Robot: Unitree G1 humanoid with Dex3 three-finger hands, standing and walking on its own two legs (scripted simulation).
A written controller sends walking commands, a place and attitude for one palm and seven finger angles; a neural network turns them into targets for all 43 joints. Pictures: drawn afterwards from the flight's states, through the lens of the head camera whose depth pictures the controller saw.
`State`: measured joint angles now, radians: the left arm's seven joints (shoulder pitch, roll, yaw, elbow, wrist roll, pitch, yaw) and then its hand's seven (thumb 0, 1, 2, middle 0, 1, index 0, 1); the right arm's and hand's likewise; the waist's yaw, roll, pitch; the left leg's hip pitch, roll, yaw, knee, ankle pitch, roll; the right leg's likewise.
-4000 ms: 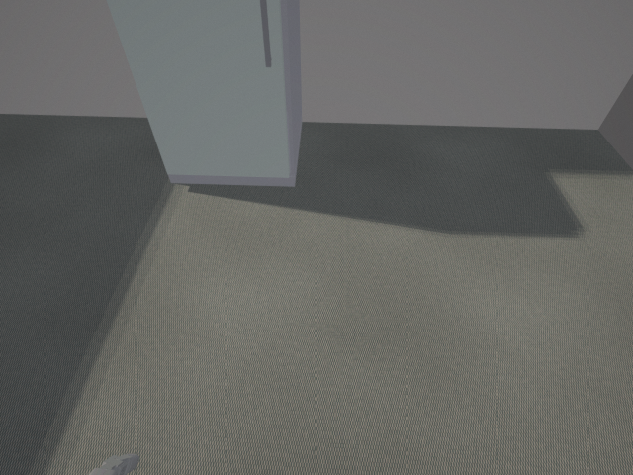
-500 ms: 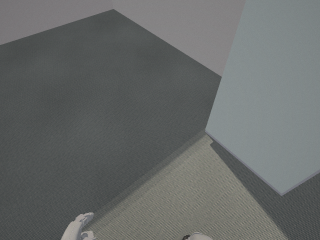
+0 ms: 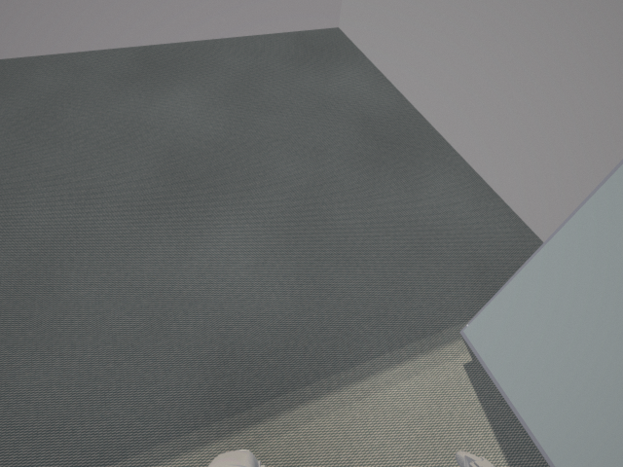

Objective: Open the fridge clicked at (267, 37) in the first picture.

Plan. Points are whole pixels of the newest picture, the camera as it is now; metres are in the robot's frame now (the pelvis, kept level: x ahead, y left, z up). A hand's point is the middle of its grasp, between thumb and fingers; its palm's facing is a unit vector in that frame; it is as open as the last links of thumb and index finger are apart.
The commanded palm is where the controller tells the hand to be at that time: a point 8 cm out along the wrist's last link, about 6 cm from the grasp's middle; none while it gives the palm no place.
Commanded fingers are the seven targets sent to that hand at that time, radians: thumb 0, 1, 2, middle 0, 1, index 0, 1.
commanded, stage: turn to face it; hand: right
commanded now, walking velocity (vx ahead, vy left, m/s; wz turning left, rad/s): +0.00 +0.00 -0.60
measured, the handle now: out of the picture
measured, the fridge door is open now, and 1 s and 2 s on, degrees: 0 0 0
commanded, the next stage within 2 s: take the last steps up to it in 1.74 s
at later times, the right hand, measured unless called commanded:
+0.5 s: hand out of the picture +0.02 -0.26 -0.16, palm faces +0.32 +0.92 -0.21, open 7.4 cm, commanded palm none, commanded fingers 0.00 -0.90 -0.90 0.20 0.30 0.20 0.30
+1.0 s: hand out of the picture -0.03 -0.18 -0.12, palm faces +0.56 +0.77 -0.30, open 7.4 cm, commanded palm none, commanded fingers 0.00 -0.90 -0.90 0.20 0.30 0.20 0.30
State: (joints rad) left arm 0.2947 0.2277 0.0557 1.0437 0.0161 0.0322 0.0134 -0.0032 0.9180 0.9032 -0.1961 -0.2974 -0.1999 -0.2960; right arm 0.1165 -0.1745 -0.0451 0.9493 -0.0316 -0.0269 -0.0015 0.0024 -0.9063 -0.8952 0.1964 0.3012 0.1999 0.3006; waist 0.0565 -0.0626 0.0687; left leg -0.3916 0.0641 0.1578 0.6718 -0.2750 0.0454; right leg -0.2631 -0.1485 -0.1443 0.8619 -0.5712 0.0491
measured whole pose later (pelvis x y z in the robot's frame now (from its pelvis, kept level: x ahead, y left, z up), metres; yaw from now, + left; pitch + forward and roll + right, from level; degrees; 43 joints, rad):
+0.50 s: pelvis +0.01 -0.04 +0.02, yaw -17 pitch +1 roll +3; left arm 0.24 0.19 0.05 0.95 0.02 0.02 0.01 0.00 0.91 0.90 -0.20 -0.30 -0.20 -0.30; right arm 0.16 -0.24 -0.10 0.97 -0.02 0.07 -0.02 0.01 -0.91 -0.89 0.20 0.30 0.20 0.30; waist 0.02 0.03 0.06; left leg -0.52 0.09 0.06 1.16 -0.37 -0.09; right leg -0.30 -0.02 -0.09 0.53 -0.25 -0.08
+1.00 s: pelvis +0.00 +0.04 +0.02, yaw -35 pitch +0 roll -1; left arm 0.22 0.27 0.11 0.93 0.03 0.09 -0.02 0.00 0.91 0.90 -0.20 -0.30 -0.20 -0.30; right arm 0.19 -0.18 -0.04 0.88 -0.02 0.03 -0.03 0.01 -0.90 -0.89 0.20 0.30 0.21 0.30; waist 0.04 -0.06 0.04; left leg -0.23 0.04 0.07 0.52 -0.30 0.01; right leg -0.54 0.07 0.06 1.01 -0.38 0.04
